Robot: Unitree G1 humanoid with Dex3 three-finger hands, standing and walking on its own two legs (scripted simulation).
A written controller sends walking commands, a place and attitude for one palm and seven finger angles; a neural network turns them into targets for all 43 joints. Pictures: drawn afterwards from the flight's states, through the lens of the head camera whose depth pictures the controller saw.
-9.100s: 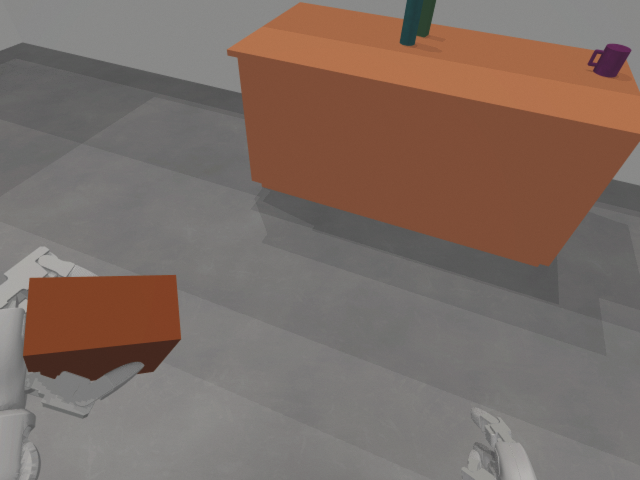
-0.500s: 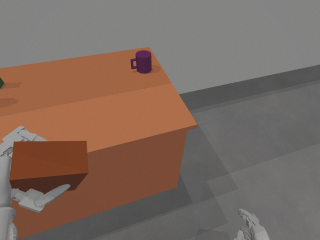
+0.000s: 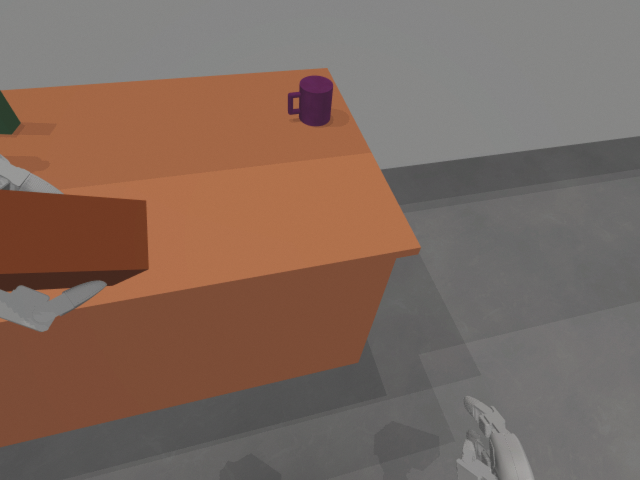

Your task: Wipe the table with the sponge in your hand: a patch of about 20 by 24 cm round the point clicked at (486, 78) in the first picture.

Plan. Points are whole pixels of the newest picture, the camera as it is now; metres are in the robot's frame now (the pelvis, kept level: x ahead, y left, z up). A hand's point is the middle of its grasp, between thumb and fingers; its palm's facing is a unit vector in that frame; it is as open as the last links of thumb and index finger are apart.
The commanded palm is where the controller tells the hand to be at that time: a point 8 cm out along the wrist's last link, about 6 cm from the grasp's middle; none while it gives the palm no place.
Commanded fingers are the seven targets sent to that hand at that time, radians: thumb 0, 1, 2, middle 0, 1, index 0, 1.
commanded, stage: look again from close up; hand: left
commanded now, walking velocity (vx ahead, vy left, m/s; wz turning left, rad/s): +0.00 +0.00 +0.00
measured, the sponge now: (83, 248) +0.27 +0.26 +0.18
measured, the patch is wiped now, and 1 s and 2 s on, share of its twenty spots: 0.00 0.00 0.00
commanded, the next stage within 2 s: shuffle to correct the standing spot in 0.20 s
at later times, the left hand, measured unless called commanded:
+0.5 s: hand (58, 260) +0.25 +0.27 +0.18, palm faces +0.36 -0.83 -0.43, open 10.3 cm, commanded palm +0.20 +0.31 +0.18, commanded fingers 0.00 0.10 1.30 -1.20 -1.60 -1.20 -1.60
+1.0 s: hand (86, 232) +0.30 +0.28 +0.16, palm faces +0.31 -0.83 -0.46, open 10.2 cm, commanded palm +0.25 +0.31 +0.18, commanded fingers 0.00 0.10 1.30 -1.20 -1.60 -1.20 -1.60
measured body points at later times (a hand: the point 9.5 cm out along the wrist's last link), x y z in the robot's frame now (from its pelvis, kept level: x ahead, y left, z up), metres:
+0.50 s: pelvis +0.02 +0.04 +0.00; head +0.07 +0.05 +0.44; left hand +0.23 +0.32 +0.20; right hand +0.22 -0.18 -0.07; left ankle +0.03 +0.11 -0.74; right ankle +0.02 -0.09 -0.74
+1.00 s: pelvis +0.06 +0.05 -0.01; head +0.08 +0.05 +0.44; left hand +0.28 +0.32 +0.18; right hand +0.21 -0.20 -0.09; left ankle +0.03 +0.11 -0.74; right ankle +0.04 -0.06 -0.70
